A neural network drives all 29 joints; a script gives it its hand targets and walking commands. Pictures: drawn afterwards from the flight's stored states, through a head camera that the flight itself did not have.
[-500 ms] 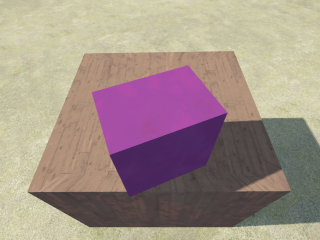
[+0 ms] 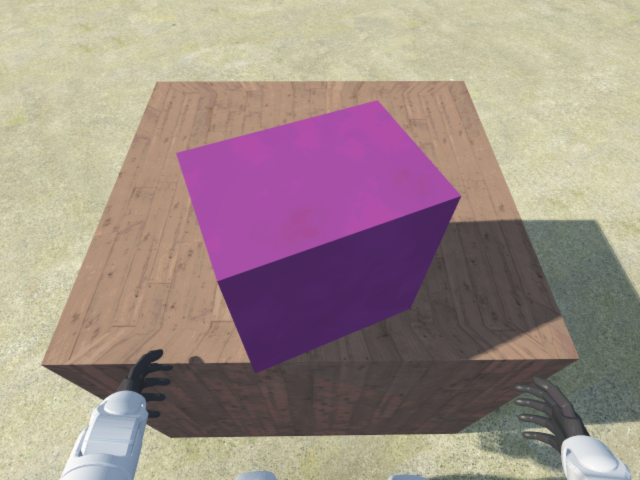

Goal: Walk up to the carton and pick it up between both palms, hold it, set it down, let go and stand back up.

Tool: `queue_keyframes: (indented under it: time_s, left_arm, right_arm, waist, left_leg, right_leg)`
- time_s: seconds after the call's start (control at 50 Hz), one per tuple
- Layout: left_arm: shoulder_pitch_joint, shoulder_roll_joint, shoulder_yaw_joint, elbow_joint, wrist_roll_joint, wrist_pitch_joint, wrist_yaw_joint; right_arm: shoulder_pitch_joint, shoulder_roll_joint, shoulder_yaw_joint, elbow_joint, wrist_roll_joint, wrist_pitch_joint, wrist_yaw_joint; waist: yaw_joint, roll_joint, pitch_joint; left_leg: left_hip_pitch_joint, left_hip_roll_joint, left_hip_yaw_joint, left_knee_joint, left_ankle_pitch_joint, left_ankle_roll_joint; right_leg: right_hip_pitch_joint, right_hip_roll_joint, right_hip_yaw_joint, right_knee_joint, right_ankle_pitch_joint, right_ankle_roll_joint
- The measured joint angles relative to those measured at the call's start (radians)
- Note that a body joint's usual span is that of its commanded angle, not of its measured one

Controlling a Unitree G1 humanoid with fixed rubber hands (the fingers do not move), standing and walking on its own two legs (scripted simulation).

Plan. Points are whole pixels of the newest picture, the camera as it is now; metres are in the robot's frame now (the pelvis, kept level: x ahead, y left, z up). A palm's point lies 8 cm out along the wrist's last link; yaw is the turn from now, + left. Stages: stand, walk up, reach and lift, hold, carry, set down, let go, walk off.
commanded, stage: reach and lift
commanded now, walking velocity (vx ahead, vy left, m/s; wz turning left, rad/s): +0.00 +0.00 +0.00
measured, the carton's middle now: (313, 244) +0.41 +0.03 +0.02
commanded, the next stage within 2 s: none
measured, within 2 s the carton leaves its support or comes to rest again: neither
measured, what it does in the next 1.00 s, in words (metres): stands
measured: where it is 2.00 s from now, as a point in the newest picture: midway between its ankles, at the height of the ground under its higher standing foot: outside the picture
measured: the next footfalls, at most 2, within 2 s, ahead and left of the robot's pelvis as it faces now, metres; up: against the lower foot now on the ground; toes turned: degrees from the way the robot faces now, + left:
none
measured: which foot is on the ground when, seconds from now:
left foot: down 0.00-1.00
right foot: down 0.00-1.00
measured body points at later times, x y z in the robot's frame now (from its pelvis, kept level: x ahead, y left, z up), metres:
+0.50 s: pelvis -0.01 -0.02 +0.01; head +0.02 -0.01 +0.46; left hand +0.17 +0.25 -0.07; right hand +0.14 -0.31 -0.07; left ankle +0.00 +0.14 -0.73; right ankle -0.01 -0.14 -0.73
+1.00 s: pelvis +0.01 -0.01 +0.01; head +0.03 +0.00 +0.46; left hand +0.18 +0.23 -0.06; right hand +0.18 -0.32 -0.05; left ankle +0.00 +0.14 -0.73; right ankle -0.01 -0.14 -0.73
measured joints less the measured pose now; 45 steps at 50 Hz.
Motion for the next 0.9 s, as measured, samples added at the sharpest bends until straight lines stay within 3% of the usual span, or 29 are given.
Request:
queue_keyframes:
  time_s: [0.12, 0.18, 0.28, 0.42, 0.64, 0.9]
  left_arm:
    - [0.081, -0.048, 0.011, 0.032, 0.001, 0.016, 0.011]
    - [0.110, -0.048, 0.019, 0.026, -0.016, 0.011, 0.029]
    - [0.162, -0.040, 0.024, -0.040, -0.055, -0.043, 0.057]
    - [0.189, -0.070, 0.043, -0.081, -0.063, -0.149, 0.063]
    - [0.233, -0.105, 0.046, -0.082, -0.081, -0.264, 0.101]
    - [0.305, -0.179, 0.014, -0.113, -0.074, -0.400, 0.147]
  right_arm:
    - [0.073, -0.064, -0.006, -0.032, -0.016, 0.023, 0.024]
    - [0.108, -0.086, -0.008, -0.069, -0.012, 0.045, 0.042]
    - [0.157, -0.063, -0.013, -0.138, 0.012, 0.052, 0.065]
    - [0.193, -0.019, 0.011, -0.203, 0.019, -0.011, 0.058]
    - [0.203, -0.018, 0.012, -0.192, 0.035, -0.075, 0.085]
    - [0.188, -0.110, 0.065, -0.086, 0.170, -0.189, 0.161]
  waist:
    - [-0.008, 0.015, -0.037]
    - [0.007, 0.008, -0.027]
    - [0.030, -0.009, -0.026]
    - [0.035, -0.011, -0.033]
    - [0.036, -0.004, -0.075]
    - [0.070, -0.012, -0.104]
  left_leg:
    - [0.091, -0.005, 0.012, -0.068, 0.016, 0.006]
    - [0.097, -0.008, 0.022, -0.095, 0.034, 0.004]
    - [0.055, 0.000, 0.030, -0.130, 0.072, -0.004]
    - [0.035, 0.007, 0.032, -0.161, 0.103, -0.004]
    - [0.053, -0.002, 0.046, -0.183, 0.107, 0.000]
    - [0.065, -0.004, 0.051, -0.186, 0.086, 0.004]
  right_leg:
    - [0.084, -0.005, 0.006, -0.060, 0.014, 0.002]
    - [0.074, -0.007, 0.016, -0.060, 0.021, -0.001]
    - [0.015, 0.002, 0.023, -0.069, 0.047, -0.012]
    - [-0.012, 0.010, 0.025, -0.087, 0.073, -0.018]
    - [-0.001, 0.002, 0.038, -0.105, 0.078, -0.013]
    - [0.017, 0.000, 0.041, -0.125, 0.066, -0.011]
